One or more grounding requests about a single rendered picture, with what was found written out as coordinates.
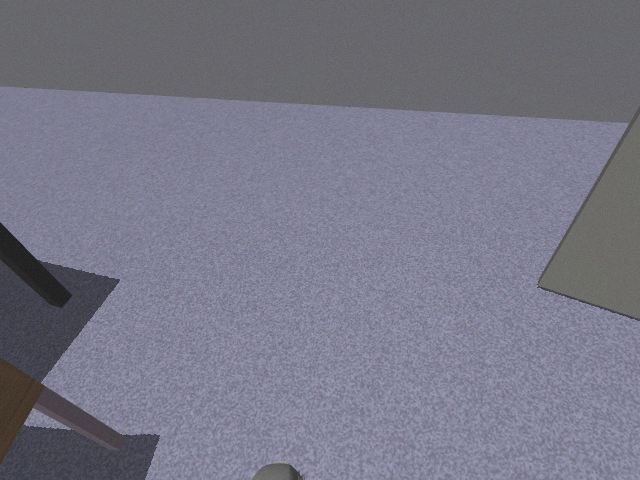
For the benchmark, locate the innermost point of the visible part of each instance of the chair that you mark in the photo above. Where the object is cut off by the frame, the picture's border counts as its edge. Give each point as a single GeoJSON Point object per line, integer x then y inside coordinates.
{"type": "Point", "coordinates": [20, 393]}

